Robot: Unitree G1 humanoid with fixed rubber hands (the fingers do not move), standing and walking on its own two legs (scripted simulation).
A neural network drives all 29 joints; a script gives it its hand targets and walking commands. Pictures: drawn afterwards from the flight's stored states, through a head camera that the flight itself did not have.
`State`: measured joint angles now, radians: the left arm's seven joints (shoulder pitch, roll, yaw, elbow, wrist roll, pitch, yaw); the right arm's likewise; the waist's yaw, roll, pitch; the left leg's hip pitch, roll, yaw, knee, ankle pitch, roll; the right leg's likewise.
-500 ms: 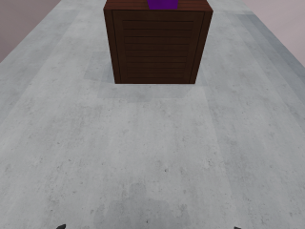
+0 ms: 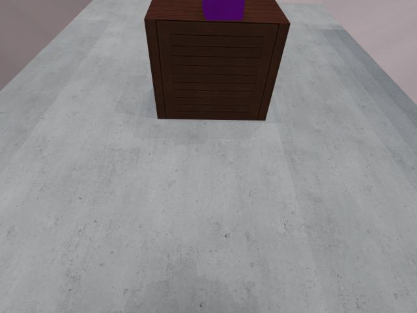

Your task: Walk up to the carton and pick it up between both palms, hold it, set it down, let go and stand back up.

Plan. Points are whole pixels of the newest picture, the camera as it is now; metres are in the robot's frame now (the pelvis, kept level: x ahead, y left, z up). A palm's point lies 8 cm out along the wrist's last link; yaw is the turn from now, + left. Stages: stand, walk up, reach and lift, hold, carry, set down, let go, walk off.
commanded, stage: walk up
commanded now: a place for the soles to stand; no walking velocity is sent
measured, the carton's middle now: out of the picture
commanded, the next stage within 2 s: none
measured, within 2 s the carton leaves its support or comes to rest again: neither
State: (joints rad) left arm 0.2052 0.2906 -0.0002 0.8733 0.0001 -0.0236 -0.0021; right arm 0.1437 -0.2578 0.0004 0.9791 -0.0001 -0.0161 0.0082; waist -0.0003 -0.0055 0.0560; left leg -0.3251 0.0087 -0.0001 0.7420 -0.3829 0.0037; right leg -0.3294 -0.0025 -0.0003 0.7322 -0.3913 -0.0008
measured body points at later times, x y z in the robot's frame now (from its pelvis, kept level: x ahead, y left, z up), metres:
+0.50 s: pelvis +0.11 -0.09 +0.02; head +0.10 -0.12 +0.47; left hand +0.16 +0.23 -0.07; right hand +0.19 -0.38 -0.12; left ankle +0.14 +0.06 -0.64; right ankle +0.11 -0.17 -0.72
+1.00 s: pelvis +0.34 -0.04 +0.01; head +0.35 -0.02 +0.46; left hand +0.40 +0.26 -0.12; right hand +0.39 -0.35 -0.10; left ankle +0.39 +0.06 -0.71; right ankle +0.30 -0.16 -0.64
